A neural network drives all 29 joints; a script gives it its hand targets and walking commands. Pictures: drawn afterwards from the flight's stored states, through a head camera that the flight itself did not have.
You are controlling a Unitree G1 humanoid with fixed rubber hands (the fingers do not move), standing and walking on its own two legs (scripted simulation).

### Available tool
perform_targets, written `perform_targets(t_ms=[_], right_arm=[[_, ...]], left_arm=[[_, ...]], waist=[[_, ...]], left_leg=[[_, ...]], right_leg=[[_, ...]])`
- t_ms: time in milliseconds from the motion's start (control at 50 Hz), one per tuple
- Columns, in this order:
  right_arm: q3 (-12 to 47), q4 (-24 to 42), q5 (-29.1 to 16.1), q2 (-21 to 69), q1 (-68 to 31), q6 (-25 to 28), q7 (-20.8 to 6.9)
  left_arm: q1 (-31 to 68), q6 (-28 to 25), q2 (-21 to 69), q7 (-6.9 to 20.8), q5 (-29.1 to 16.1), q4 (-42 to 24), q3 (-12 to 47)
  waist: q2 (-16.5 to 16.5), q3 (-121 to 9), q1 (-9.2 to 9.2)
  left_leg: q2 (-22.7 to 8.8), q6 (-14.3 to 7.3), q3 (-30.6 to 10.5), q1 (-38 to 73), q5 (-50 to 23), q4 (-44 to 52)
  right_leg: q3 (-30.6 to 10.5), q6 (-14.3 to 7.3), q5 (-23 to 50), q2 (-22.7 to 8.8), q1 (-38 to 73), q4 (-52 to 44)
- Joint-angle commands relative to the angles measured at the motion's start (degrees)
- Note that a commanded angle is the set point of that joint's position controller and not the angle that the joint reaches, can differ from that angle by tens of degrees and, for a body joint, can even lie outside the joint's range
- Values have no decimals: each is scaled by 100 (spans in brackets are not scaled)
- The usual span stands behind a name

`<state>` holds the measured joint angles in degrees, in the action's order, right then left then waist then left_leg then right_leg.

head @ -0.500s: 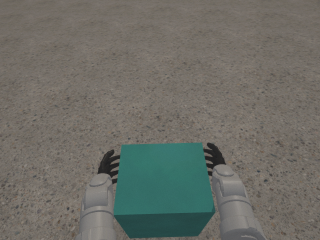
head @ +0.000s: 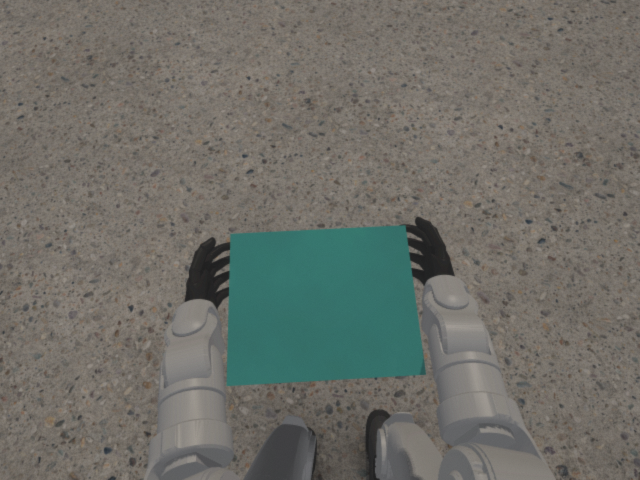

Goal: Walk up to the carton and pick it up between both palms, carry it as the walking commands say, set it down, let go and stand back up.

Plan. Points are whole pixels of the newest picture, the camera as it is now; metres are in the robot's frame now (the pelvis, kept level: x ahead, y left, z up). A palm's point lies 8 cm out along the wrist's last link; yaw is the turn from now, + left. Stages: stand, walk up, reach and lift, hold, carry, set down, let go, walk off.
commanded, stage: set down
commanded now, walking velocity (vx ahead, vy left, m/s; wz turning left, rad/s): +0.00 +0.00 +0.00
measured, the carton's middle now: (321, 317) +0.34 +0.05 -0.13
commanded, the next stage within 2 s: none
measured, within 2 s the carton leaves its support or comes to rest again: neither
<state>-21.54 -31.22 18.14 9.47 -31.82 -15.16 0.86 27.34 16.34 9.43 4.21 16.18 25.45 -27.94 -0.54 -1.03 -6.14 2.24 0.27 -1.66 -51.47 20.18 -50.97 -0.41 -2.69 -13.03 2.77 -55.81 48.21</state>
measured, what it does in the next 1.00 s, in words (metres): lowers itself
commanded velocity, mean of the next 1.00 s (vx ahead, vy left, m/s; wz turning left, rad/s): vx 0.00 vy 0.00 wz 0.00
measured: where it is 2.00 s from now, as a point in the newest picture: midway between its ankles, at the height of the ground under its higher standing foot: (339, 479)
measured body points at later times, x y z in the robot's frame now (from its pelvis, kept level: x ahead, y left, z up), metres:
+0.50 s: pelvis -0.01 +0.00 -0.08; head +0.18 -0.01 +0.33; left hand +0.37 +0.21 -0.14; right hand +0.42 -0.09 -0.15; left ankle +0.03 +0.12 -0.68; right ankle +0.09 -0.09 -0.68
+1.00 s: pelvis -0.03 +0.00 -0.16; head +0.21 -0.01 +0.23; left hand +0.39 +0.22 -0.23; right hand +0.45 -0.08 -0.24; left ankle +0.03 +0.12 -0.68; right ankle +0.09 -0.09 -0.68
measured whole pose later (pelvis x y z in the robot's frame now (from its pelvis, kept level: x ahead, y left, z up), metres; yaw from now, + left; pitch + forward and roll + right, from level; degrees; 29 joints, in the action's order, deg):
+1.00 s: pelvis -0.03 +0.00 -0.16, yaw +2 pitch +41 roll +3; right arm -19.0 -40.2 14.4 3.7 -49.5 -15.1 5.8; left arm 42.9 15.1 2.8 1.5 8.8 34.3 -30.2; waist -1.9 -12.1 -5.6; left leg 3.1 1.1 0.0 -99.5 32.1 -90.1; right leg 0.2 -3.0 -23.3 2.7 -105.2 87.1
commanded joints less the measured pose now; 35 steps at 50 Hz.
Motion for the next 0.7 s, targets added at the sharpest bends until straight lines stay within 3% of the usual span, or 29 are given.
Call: perform_targets(t_ms=[0, 300, 680], right_arm=[[3020, -532, -533, 5026, -2398, 102, -1154], [3120, -792, -630, 5018, -2742, 94, -1113], [3104, -1075, -794, 4959, -3640, 110, -671]], left_arm=[[2953, -95, 4650, 1218, -733, 291, 3224], [3437, -96, 4629, 1111, -974, 540, 3174], [4405, -163, 4248, 1038, -1247, 757, 2989]], waist=[[-121, -3972, -80], [-283, -4608, -94], [-425, -5459, -156]], left_leg=[[304, -38, -168, -192, -964, 428], [438, 4, -133, -1317, -807, -674], [595, 103, 122, -3171, -266, -2037]], right_leg=[[-661, 1, 972, 234, 3035, 175], [-512, 1, 552, 367, 1262, 1244], [-490, 87, 108, 521, 309, 2488]])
